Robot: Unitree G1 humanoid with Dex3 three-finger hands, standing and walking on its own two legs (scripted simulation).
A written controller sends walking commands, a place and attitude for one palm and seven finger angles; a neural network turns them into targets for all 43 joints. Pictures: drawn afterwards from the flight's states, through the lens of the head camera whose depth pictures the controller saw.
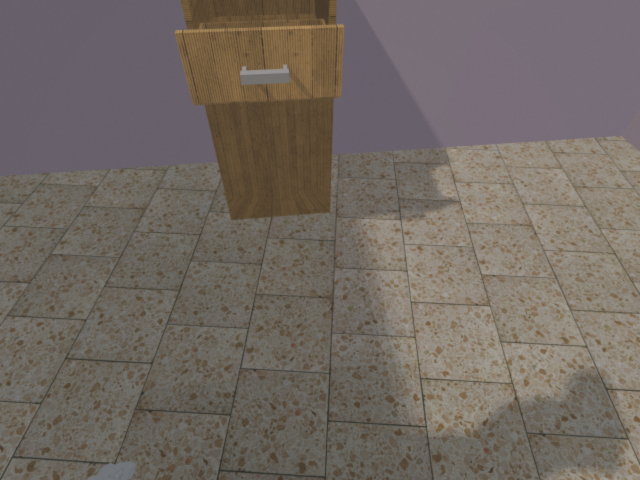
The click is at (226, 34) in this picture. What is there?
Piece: drawer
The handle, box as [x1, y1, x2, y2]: [240, 64, 289, 84]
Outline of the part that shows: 288,69 286,68 286,64 283,65 282,69 247,70 245,66 242,66 242,70 240,71 241,84 289,82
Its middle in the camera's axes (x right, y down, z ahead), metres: -0.14 -0.42 +0.98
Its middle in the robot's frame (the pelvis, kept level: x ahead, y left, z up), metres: +1.02 +0.19 +0.05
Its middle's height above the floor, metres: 0.81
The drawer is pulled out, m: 0.29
